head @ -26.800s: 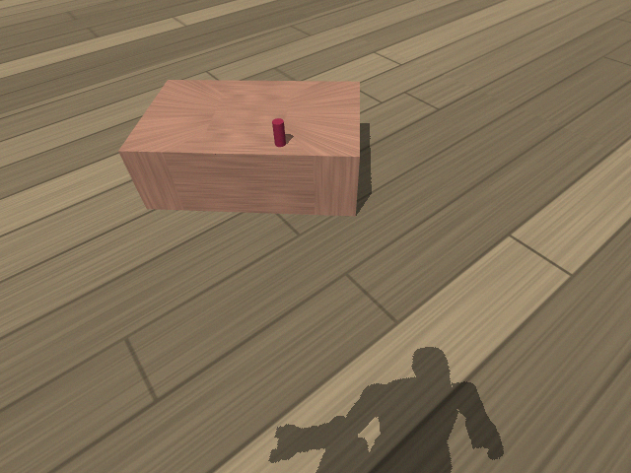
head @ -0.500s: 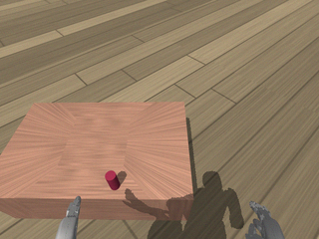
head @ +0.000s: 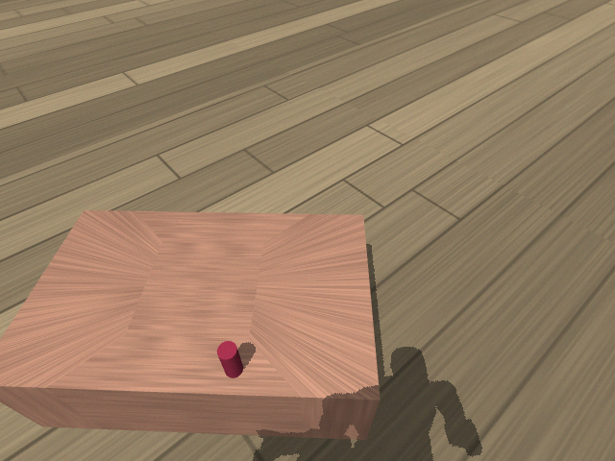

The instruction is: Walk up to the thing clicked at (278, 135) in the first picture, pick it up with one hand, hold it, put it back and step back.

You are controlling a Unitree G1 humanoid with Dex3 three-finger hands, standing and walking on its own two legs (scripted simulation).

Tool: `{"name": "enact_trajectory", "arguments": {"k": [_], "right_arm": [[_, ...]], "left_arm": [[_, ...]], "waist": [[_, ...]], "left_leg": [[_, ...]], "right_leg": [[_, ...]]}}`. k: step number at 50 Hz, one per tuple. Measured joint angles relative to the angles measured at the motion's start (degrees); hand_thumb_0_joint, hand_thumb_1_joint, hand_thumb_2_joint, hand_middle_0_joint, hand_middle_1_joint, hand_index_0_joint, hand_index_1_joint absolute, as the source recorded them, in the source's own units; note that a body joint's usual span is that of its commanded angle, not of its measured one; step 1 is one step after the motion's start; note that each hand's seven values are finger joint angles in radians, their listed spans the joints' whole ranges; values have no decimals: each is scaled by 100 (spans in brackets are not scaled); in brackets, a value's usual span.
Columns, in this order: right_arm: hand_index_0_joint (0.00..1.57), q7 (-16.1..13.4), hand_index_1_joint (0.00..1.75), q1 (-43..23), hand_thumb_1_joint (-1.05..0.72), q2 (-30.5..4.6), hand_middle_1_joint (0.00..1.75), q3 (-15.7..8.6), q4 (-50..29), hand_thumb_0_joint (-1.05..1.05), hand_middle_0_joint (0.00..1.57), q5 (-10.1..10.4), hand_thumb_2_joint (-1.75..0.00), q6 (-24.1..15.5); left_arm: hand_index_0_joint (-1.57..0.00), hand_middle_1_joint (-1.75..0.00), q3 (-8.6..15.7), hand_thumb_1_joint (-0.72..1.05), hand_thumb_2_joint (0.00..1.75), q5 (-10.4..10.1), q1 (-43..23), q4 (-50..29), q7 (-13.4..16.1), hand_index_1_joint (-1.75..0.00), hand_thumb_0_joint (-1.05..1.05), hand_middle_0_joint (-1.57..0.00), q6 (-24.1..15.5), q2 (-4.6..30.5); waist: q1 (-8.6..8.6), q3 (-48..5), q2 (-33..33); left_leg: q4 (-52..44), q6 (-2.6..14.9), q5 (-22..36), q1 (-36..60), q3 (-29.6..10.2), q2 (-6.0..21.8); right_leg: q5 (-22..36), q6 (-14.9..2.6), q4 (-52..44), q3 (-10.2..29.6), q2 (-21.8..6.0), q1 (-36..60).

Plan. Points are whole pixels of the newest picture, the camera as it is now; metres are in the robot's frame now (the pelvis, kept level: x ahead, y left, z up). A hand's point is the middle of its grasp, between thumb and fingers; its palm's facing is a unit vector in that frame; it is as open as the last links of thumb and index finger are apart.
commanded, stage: stand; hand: left
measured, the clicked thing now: (230, 360) +0.44 +0.21 -0.38
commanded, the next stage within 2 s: step back in 1.96 s
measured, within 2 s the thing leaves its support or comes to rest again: neither
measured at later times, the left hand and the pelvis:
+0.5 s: hand out of the picture +0.03 +0.25 -0.15, palm faces -0.01 -0.94 -0.34, open 7.4 cm; pelvis -0.01 +0.00 +0.01, yaw +0 degrees
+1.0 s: hand out of the picture +0.05 +0.26 -0.15, palm faces -0.03 -0.94 -0.34, open 7.4 cm; pelvis +0.00 +0.01 +0.02, yaw +0 degrees
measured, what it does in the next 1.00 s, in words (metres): stands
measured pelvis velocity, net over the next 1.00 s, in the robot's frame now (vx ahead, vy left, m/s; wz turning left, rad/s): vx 0.00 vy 0.01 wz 0.00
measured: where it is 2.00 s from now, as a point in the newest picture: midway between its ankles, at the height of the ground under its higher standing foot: outside the picture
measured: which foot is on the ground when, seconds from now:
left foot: down 0.00-1.00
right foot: down 0.00-1.00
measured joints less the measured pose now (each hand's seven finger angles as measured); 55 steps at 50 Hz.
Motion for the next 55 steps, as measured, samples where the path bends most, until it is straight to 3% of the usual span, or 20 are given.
{"name": "enact_trajectory", "arguments": {"k": [7,21,55], "right_arm": [[20,-1,30,-152,-90,28,30,62,322,0,21,65,-89,-8],[20,4,30,-261,-90,-119,30,30,708,0,21,103,-89,21],[20,6,30,-412,-90,-158,30,83,889,0,21,142,-89,-26]], "left_arm": [[-20,-30,-58,87,89,-27,-122,507,-32,-30,0,-20,-29,-41],[-20,-30,-42,90,90,-25,-323,1000,-77,-30,0,-20,-49,22],[-20,-30,-13,90,90,-68,-540,1186,-108,-30,0,-20,-52,25]], "waist": [[2,41,58],[-31,69,51],[-77,90,25]], "left_leg": [[-545,4,312,359,-3,-21],[-1034,5,634,562,-25,-33],[-1237,26,569,655,40,-80]], "right_leg": [[321,21,-562,-20,-9,365],[635,32,-1040,-51,-8,568],[626,65,-1314,0,-60,673]]}}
